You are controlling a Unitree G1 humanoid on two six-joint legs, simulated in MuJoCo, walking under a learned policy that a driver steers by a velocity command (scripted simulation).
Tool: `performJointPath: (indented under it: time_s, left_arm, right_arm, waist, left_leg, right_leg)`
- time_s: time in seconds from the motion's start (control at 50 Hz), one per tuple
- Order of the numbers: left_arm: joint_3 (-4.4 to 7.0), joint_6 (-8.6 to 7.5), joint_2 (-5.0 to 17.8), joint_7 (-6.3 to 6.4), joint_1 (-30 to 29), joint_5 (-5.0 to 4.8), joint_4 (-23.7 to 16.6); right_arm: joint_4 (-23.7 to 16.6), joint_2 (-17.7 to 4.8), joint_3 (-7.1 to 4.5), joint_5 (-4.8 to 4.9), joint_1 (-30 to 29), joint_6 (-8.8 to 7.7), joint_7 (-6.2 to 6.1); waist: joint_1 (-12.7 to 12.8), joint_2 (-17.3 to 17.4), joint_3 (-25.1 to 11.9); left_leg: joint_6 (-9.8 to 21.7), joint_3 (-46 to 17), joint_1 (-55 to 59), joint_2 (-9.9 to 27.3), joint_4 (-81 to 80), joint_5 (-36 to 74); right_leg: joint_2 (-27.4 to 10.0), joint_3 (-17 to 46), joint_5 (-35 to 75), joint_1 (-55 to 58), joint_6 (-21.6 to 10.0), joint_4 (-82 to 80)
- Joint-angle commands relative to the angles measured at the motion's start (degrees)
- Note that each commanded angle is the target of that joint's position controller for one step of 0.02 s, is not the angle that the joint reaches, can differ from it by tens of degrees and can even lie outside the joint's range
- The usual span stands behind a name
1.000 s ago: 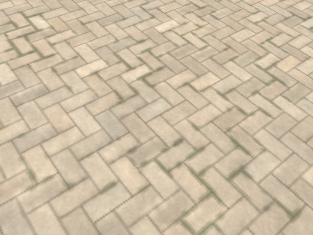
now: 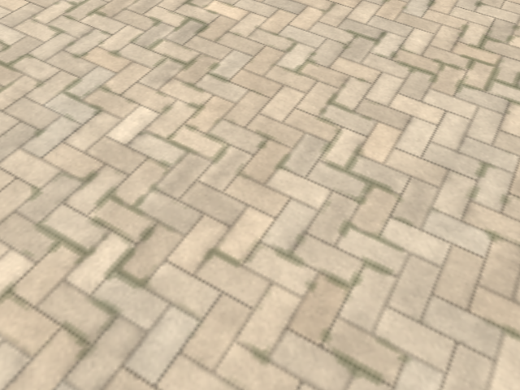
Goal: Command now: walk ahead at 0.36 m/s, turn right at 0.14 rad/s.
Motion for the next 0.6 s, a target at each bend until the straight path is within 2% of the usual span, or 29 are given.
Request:
performJointPath:
  time_s: [0.02,0.06,0.08,0.14,0.18,0.24,0.28,0.3,0.32,0.34,0.36,0.38,0.4,0.42,0.44,0.48,0.52,0.54,0.56,0.58,0.6]
  left_arm:
    - [1.59,-0.94,5.42,0.33,-3.38,1.11,-5.94]
    - [0.97,-0.27,2.88,0.50,-1.50,1.10,-4.69]
    - [0.64,0.01,1.91,0.63,-1.94,1.25,-4.64]
    - [-0.18,0.41,0.33,0.58,-4.68,1.54,-4.49]
    - [0.00,0.47,1.12,0.34,-7.33,1.32,-4.57]
    - [0.40,0.48,2.15,0.08,-10.48,1.41,-5.43]
    - [0.73,0.25,2.47,-0.05,-10.18,1.76,-5.29]
    - [1.04,0.09,2.98,0.04,-8.97,2.11,-4.74]
    - [1.63,-0.03,5.54,0.52,-8.14,2.58,-4.71]
    - [2.03,0.38,8.30,1.09,-8.50,2.89,-5.37]
    - [1.06,1.24,3.92,1.27,-8.75,2.58,-4.84]
    - [0.66,1.87,1.78,0.99,-9.21,1.40,-4.54]
    - [1.09,2.38,2.95,0.67,-9.41,0.65,-4.12]
    - [1.73,2.70,5.20,0.45,-8.71,0.33,-4.05]
    - [2.08,2.69,6.70,0.35,-7.95,0.46,-3.71]
    - [1.99,2.13,6.65,0.46,-9.08,0.90,-3.73]
    - [1.57,1.36,5.00,0.57,-14.08,0.64,-5.11]
    - [1.32,0.88,3.75,0.47,-16.10,0.40,-5.91]
    - [1.00,0.10,2.19,0.28,-17.35,0.30,-6.66]
    - [0.87,-1.00,1.72,0.04,-18.13,0.53,-7.41]
    - [1.18,-1.95,3.15,-0.23,-18.81,0.69,-7.70]
  right_arm:
    - [-1.77,-6.35,-1.61,-0.64,2.88,-0.33,-0.13]
    - [-0.29,-5.43,-1.27,-0.39,2.41,-0.63,-0.14]
    - [0.40,-6.05,-1.42,-0.30,2.29,-0.56,-0.34]
    - [1.85,-8.18,-1.97,0.18,1.38,0.75,-1.20]
    - [3.16,-8.61,-2.02,0.43,2.72,1.56,-1.51]
    - [4.81,-8.54,-1.95,0.69,3.43,2.35,-1.51]
    - [5.39,-8.14,-1.79,1.28,1.96,2.79,-1.57]
    - [5.87,-7.30,-1.50,1.52,2.20,2.86,-1.58]
    - [6.35,-5.83,-1.00,0.61,4.33,2.51,-1.56]
    - [6.84,-4.24,-0.45,-0.97,9.66,1.86,-1.27]
    - [7.85,-2.07,0.38,-1.01,11.32,2.12,-1.50]
    - [7.39,-3.22,0.30,-0.78,8.60,2.93,-1.72]
    - [6.83,-4.17,-0.01,-0.28,6.49,3.79,-1.93]
    - [6.51,-5.17,-0.34,0.03,4.98,4.59,-2.07]
    - [5.97,-5.46,-0.44,0.11,4.40,5.12,-2.10]
    - [6.13,-5.01,-0.41,0.43,5.37,4.85,-2.13]
    - [7.90,-4.79,-0.54,0.44,8.29,3.64,-2.00]
    - [8.74,-5.71,-0.87,0.28,9.15,3.11,-1.95]
    - [9.53,-7.62,-1.54,0.27,10.28,2.70,-1.95]
    - [9.72,-10.42,-2.43,0.60,10.69,2.55,-1.83]
    - [9.19,-10.90,-2.76,0.90,9.55,2.59,-1.75]
  waist:
    - [-1.13,6.24,-2.62]
    - [0.09,7.51,-4.17]
    - [0.30,7.56,-4.60]
    - [-0.09,7.77,-6.38]
    - [-1.44,7.90,-6.71]
    - [-2.28,7.57,-5.54]
    - [-0.98,7.07,-4.80]
    - [-0.15,5.98,-4.95]
    - [-0.73,2.68,-6.43]
    - [-4.15,-3.62,-10.04]
    - [-3.91,-7.46,-12.77]
    - [-2.77,-6.64,-11.74]
    - [-2.07,-6.15,-9.75]
    - [-1.04,-6.34,-7.14]
    - [-0.85,-7.46,-5.27]
    - [-2.13,-8.75,-2.38]
    - [-4.68,-6.81,-1.33]
    - [-5.21,-3.45,-1.59]
    - [-5.27,2.91,-2.27]
    - [-5.10,10.04,-0.73]
    - [-5.12,11.48,2.24]
  left_leg:
    - [9.70,-18.43,15.79,15.41,-14.37,24.44]
    - [9.94,-12.21,14.51,13.49,-14.47,37.66]
    - [10.37,-10.39,14.27,13.36,-14.64,41.47]
    - [10.01,-5.47,12.89,11.98,-14.99,42.70]
    - [9.43,-4.49,13.36,11.65,-14.92,39.83]
    - [9.30,-5.97,14.56,12.80,-13.44,34.26]
    - [8.16,-6.83,14.38,12.53,-10.64,28.86]
    - [6.46,-6.92,13.70,10.95,-8.50,24.42]
    - [3.70,-5.79,11.67,8.18,-5.44,18.54]
    - [0.82,-3.68,5.80,4.24,-2.33,4.21]
    - [-1.75,-2.18,4.16,3.17,-1.05,-7.94]
    - [-2.53,-1.72,3.48,3.00,-1.73,-11.53]
    - [-2.43,-0.45,2.18,2.12,-1.41,-12.29]
    - [-2.00,0.86,0.58,1.05,0.49,-14.24]
    - [-1.28,0.95,0.29,0.88,1.68,-15.16]
    - [1.03,0.18,2.99,1.26,0.93,-15.03]
    - [3.67,-1.02,8.76,2.55,-4.57,-12.31]
    - [4.61,-3.09,12.49,4.22,-7.92,-10.63]
    - [5.72,-8.15,16.40,7.66,-11.53,-10.89]
    - [7.72,-15.97,20.96,12.47,-14.83,-5.68]
    - [9.83,-19.79,24.68,16.90,-15.21,2.99]
  right_leg:
    - [-6.32,0.12,3.93,-15.02,1.16,0.73]
    - [-5.84,-1.60,4.73,-11.45,2.50,-5.53]
    - [-5.57,-2.16,6.08,-10.64,3.10,-9.40]
    - [-5.08,-3.47,14.64,-4.90,3.86,-21.74]
    - [-4.16,-3.96,20.37,-2.24,3.82,-27.06]
    - [-3.76,-3.41,20.94,-0.70,2.60,-32.07]
    - [-3.21,-4.01,22.59,2.65,0.85,-38.05]
    - [-3.08,-3.95,27.92,6.75,-0.41,-43.15]
    - [-7.24,0.20,43.43,12.77,-2.01,-43.86]
    - [-13.71,5.80,58.60,21.93,-6.29,-39.23]
    - [-16.57,8.64,55.73,23.48,-11.03,-38.53]
    - [-15.39,9.86,41.26,21.49,-11.37,-40.03]
    - [-13.69,10.49,23.80,19.02,-10.36,-41.95]
    - [-13.33,12.30,9.95,16.44,-10.13,-44.50]
    - [-14.49,15.49,-0.36,13.57,-10.56,-47.69]
    - [-15.19,17.80,-7.48,7.95,-10.47,-51.22]
    - [-12.12,12.18,-1.91,3.40,-8.16,-48.93]
    - [-9.12,7.25,5.10,1.24,-6.34,-44.76]
    - [-4.46,0.06,12.16,-1.88,-3.90,-36.56]
    - [-0.23,-5.74,15.06,-8.39,-1.90,-29.04]
    - [-0.75,-7.72,10.80,-15.47,-1.17,-27.39]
